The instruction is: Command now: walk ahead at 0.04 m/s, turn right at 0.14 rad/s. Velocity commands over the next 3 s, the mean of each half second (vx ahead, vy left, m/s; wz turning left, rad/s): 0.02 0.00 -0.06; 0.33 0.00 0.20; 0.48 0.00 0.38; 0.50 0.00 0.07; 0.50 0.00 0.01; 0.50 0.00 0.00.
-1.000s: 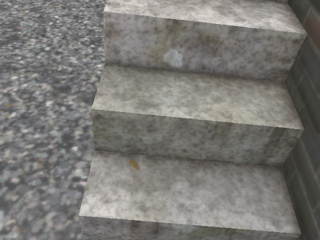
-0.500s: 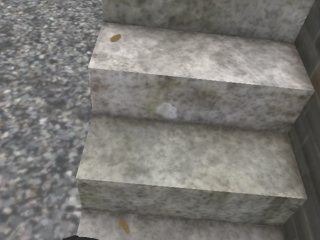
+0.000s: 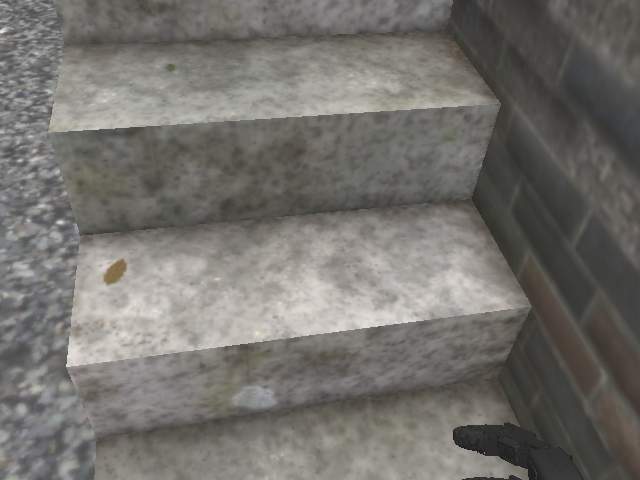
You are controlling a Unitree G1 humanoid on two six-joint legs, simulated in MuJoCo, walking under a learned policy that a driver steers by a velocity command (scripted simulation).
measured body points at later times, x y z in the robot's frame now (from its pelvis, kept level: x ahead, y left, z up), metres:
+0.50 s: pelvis +0.13 +0.00 +0.15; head +0.12 -0.01 +0.60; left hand +0.16 +0.24 +0.01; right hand +0.23 -0.22 +0.01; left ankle +0.09 +0.11 -0.57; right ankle +0.14 -0.08 -0.58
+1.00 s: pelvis +0.28 +0.04 +0.19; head +0.28 +0.04 +0.64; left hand +0.23 +0.24 +0.03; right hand +0.57 -0.10 +0.14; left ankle +0.35 +0.16 -0.38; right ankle +0.14 -0.08 -0.56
